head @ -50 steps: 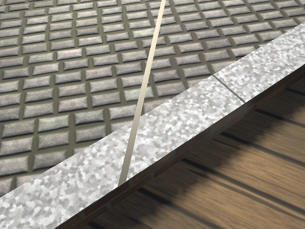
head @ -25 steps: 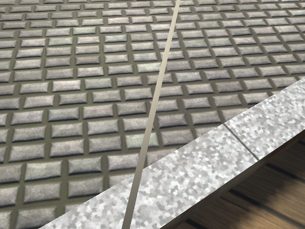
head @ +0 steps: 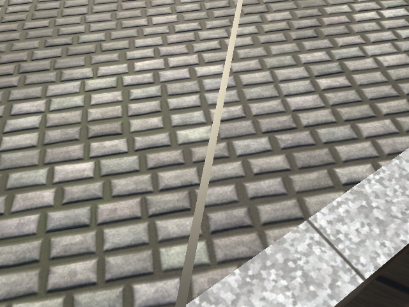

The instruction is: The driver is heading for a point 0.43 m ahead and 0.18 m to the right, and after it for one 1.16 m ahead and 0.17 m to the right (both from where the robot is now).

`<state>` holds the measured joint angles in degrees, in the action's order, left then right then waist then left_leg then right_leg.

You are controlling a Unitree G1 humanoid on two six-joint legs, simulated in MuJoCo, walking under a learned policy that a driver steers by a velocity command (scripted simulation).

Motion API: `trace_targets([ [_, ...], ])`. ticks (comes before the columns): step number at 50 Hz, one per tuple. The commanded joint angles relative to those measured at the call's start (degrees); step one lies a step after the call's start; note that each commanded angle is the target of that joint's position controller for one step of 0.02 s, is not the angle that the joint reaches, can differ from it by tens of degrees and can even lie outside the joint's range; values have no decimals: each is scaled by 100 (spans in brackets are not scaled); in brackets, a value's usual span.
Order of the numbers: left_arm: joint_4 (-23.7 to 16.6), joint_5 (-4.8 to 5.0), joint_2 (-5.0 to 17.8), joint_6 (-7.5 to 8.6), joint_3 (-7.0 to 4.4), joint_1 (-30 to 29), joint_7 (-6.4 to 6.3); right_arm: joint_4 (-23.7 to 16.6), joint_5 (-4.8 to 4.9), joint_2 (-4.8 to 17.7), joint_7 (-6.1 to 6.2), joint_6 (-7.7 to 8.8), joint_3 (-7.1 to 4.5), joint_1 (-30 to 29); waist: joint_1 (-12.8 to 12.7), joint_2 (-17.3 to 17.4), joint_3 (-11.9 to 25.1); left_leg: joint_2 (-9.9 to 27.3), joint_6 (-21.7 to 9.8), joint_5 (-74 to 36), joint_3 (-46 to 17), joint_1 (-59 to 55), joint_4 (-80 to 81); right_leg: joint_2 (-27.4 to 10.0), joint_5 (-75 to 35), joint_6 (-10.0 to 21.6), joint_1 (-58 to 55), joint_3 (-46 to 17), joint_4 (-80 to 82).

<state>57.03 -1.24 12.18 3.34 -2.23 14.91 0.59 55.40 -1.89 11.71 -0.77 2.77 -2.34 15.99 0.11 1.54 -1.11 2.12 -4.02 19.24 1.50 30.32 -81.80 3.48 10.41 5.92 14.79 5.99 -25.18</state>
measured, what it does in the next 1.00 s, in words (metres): climbs, turning right: left foot 0.14 m higher, then right foot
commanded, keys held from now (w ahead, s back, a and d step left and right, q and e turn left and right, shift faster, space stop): w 0.04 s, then w+e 0.58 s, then e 0.14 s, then no key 0.24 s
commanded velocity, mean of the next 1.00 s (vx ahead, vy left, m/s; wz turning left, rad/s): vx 0.40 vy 0.00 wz -0.38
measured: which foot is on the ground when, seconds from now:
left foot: up 0.00-0.36, down 0.38-0.90, up 0.92-1.00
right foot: down 0.00-0.38, up 0.40-0.88, down 0.90-1.00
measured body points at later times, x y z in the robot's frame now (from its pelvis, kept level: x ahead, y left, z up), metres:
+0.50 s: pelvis +0.26 +0.04 +0.06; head +0.27 +0.04 +0.51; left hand +0.34 +0.28 -0.08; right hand +0.39 -0.20 -0.04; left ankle +0.33 +0.11 -0.60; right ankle +0.13 -0.06 -0.51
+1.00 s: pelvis +0.48 -0.02 +0.13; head +0.52 -0.03 +0.57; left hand +0.76 +0.13 +0.04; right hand +0.47 -0.32 +0.01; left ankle +0.42 +0.14 -0.49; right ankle +0.54 -0.11 -0.60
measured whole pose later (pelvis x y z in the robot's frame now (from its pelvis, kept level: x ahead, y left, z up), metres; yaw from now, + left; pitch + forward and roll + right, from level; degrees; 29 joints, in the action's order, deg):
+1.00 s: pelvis +0.48 -0.02 +0.13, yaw -24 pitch +3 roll +0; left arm 36.8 -1.1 14.1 1.4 -2.5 5.2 1.8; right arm 44.4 0.5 16.5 1.1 3.3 -2.6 11.6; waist 0.7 0.0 -2.3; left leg 1.8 1.4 30.7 0.5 25.4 -74.2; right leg 5.2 6.3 6.8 26.4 3.6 -29.7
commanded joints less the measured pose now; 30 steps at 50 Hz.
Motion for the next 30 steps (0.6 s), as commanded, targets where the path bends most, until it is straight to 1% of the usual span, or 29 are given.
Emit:
trace_targets([
  [1,187,-55,359,135,-28,902,7,-282,10,-152,38,-130,25,290,-11,-635,53,33,-38,129,181,1825,-2485,-1624,902,806,-473,-1976,1411],
  [2,258,-27,344,153,0,995,23,-526,43,-212,93,-160,68,-70,4,-522,-44,119,-80,237,101,2576,-2963,-1655,1280,816,-500,-1961,1381],
  [3,343,-44,294,148,41,1146,58,-762,62,-363,143,-166,141,-542,-64,-575,-175,94,-128,460,161,3439,-3844,-1725,1613,886,-513,-2172,1334],
  [4,396,-47,253,150,87,1282,58,-1049,40,-427,177,-143,213,-966,-74,-433,-306,151,-155,519,84,4109,-4167,-1773,1865,871,-535,-2271,1321],
  [6,517,-61,233,200,168,1546,31,-1490,-20,-539,214,-124,354,-1556,-110,-308,-441,163,-149,656,113,5042,-4744,-1771,1932,825,-575,-2420,1238],
  [7,596,-30,200,209,205,1649,-4,-1730,-85,-626,206,-120,443,-1839,-63,-145,-487,192,-155,572,67,5219,-4751,-1703,1765,735,-410,-2426,1163],
  [8,582,-19,272,228,218,1557,-32,-1914,-53,-648,193,-122,507,-1958,28,-111,-529,195,-120,549,79,5162,-4391,-1586,1810,661,-151,-2321,1249],
  [9,590,26,313,219,233,1520,-63,-2144,-59,-639,175,-134,588,-2258,36,-40,-540,240,-57,460,297,4839,-3399,-1335,1960,544,176,-2141,1449],
  [10,560,102,256,199,261,1482,-202,-2347,-71,-593,143,-137,617,-2450,32,-104,-579,308,12,300,198,4397,-2650,-1316,1481,631,430,-2270,1706],
  [11,464,148,476,168,217,1524,-291,-2364,-58,-429,127,-190,610,-2392,-41,-260,-426,227,112,330,549,3921,-1993,-1342,617,893,362,-2257,2201],
  [12,456,138,570,164,167,1611,-361,-2418,-75,-370,147,-215,562,-2357,-28,-459,-350,389,118,382,311,3791,-1678,-1554,-454,973,-222,-2370,2267],
  [13,360,140,547,162,140,1694,-357,-2275,-29,-267,141,-253,512,-2104,-55,-214,-119,370,95,274,494,3441,-1188,-1478,-1452,935,-713,-1980,2188],
  [14,386,152,556,142,99,1899,-348,-2296,-3,-369,143,-272,547,-2154,-184,-343,-1,316,13,402,595,3210,-724,-1486,-2416,923,-1179,-1763,2098],
  [15,377,154,461,86,92,1990,-354,-2365,47,-507,141,-277,592,-2276,-221,-436,62,182,-80,742,702,2804,-146,-1412,-3421,849,-1464,-1491,1917],
  [16,199,135,441,55,93,1622,-306,-2290,142,-503,117,-244,577,-2019,50,-548,182,-107,-214,906,915,1678,828,-1217,-5195,740,-1188,-1125,1547],
  [17,91,53,640,60,25,1610,-229,-2171,191,-389,134,-219,500,-1674,183,-892,576,-522,-267,1322,1116,747,1051,-1323,-7314,702,-1205,-1059,917],
  [18,77,24,756,87,-28,1662,-165,-2006,256,-179,155,-168,369,-1005,551,-1236,1029,-711,-380,1405,865,14,1383,-1515,-8612,645,-1522,-1216,-40],
  [19,-73,93,868,176,-105,1228,-87,-1816,169,160,166,-58,210,-119,1104,-1278,1511,-473,-607,1172,111,-1067,2118,-1474,-8561,501,-1193,-1118,-1436],
  [20,-525,295,567,294,-110,857,1,-1629,-36,778,201,28,-35,669,1320,-278,2181,864,-1002,2328,-2236,-2423,3321,-812,-6227,196,372,-845,-3451],
  [21,-991,119,236,294,-172,437,177,-1406,-50,1277,194,-88,-185,756,1103,1198,2132,1821,-1198,2493,-5293,-2775,5903,297,179,-8,1997,-1021,-5393],
  [22,-796,279,-194,341,-77,640,212,-1661,23,1067,249,90,-97,97,804,1115,1891,2378,-1464,1985,-6356,-2761,6699,427,448,-25,2953,-2436,-7012],
  [23,-1020,298,-144,219,-75,352,170,-1473,233,518,200,179,32,-258,496,605,884,2384,-1250,1770,-5342,-1929,6527,162,554,-31,3381,-1782,-7719],
  [24,-1243,250,-203,98,-13,57,90,-1226,242,-87,60,252,193,-528,203,35,201,2141,-900,1797,-3979,-935,6132,-234,399,125,3551,-1323,-7894],
  [25,-1321,234,-36,-52,-61,111,-19,-920,160,-505,-37,307,287,-630,-122,-362,-140,1813,-523,1319,-2745,-279,6033,-491,261,235,3296,-1212,-7767],
  [26,-1302,286,-28,-173,-76,472,-76,-705,56,-679,-88,364,300,-671,-399,-137,-193,1561,-271,709,-1848,11,6045,-595,131,264,2988,-1281,-7448],
  [27,-1297,362,-63,-248,-62,629,-78,-540,52,-660,-101,399,266,-623,-506,93,-248,1336,-141,266,-1197,-107,6193,-642,34,278,2973,-1348,-7125],
  [28,-1395,422,-173,-249,1,464,-80,-344,121,-548,-92,412,224,-427,-467,265,-370,1217,-90,-95,-732,-362,6370,-652,-85,305,3296,-1276,-6910],
  [29,-1506,437,-202,-237,29,169,-90,-204,131,-441,-72,411,195,-274,-410,195,-408,1079,-10,-430,-289,-638,6553,-668,-337,352,3552,-1261,-6552],
  [30,-1699,362,-19,-202,41,-77,-58,-257,134,-182,-44,421,127,-226,-362,38,-429,911,-7,-1112,254,-483,6692,-620,-758,276,3278,-1115,-5591],
])
Velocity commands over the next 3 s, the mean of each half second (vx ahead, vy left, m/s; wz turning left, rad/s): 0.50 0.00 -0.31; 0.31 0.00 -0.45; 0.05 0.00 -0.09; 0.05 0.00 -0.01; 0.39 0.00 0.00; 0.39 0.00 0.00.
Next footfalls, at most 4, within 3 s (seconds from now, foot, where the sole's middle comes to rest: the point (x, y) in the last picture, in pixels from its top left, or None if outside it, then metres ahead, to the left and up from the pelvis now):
0.38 left None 0.37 0.11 -0.63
0.90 right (262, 267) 0.58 -0.13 -0.63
1.30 left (185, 250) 0.64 0.11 -0.63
2.50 left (227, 161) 1.01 -0.04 -0.63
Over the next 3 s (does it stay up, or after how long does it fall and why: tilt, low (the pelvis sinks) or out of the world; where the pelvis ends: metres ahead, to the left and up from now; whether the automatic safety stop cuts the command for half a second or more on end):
stays up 1.03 -0.15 0.14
